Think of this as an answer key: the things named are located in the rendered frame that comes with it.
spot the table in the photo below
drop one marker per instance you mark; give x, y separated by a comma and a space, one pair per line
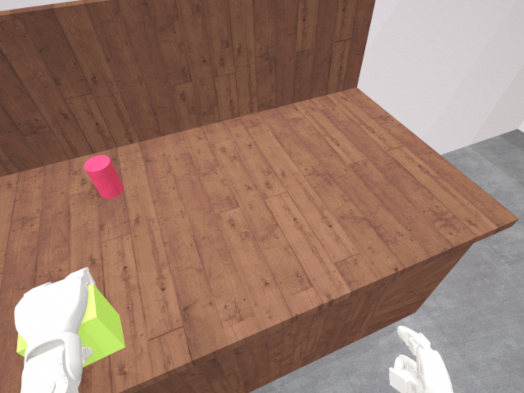
272, 213

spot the robot right hand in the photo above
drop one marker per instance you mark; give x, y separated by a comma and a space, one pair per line
407, 376

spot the sponge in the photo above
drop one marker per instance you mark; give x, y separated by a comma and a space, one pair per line
100, 329

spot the robot left hand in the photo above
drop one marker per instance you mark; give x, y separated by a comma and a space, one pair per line
55, 307

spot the robot left forearm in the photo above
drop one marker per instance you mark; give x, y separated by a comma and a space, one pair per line
53, 364

